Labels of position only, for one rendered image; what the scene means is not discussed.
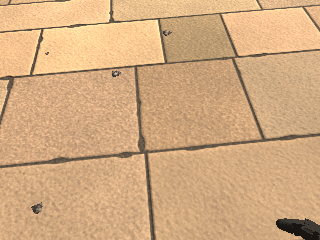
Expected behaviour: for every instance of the right robot hand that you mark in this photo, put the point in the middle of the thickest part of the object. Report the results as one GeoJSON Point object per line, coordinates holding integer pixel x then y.
{"type": "Point", "coordinates": [307, 229]}

